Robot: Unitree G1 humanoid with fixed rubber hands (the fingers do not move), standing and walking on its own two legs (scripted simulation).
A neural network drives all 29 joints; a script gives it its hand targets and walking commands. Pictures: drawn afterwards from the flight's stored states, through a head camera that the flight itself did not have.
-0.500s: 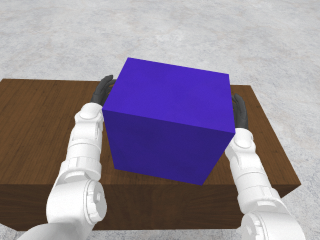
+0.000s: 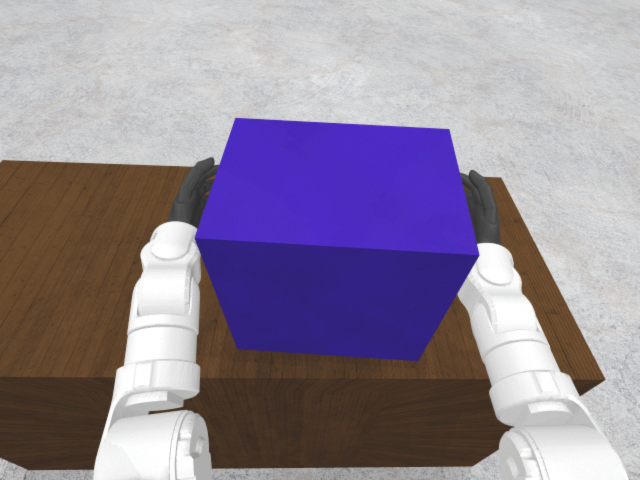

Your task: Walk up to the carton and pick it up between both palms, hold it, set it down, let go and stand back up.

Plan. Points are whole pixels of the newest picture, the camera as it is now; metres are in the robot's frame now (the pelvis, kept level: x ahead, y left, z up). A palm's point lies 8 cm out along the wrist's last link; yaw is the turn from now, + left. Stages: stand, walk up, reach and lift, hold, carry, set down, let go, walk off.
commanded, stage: reach and lift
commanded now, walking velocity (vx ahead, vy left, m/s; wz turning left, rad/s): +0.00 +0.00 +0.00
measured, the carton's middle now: (333, 248) +0.39 +0.00 +0.07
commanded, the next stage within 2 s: hold in 1.68 s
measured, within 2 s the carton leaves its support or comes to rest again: neither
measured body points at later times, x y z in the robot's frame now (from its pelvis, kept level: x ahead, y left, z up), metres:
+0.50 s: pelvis -0.03 -0.01 +0.00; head -0.06 +0.02 +0.45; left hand +0.35 +0.18 +0.17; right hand +0.36 -0.18 +0.17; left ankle +0.04 +0.12 -0.75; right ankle -0.04 -0.14 -0.75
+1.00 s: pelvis -0.01 -0.01 +0.00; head -0.04 +0.02 +0.45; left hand +0.36 +0.18 +0.19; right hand +0.38 -0.18 +0.21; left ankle +0.04 +0.12 -0.75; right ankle -0.04 -0.14 -0.75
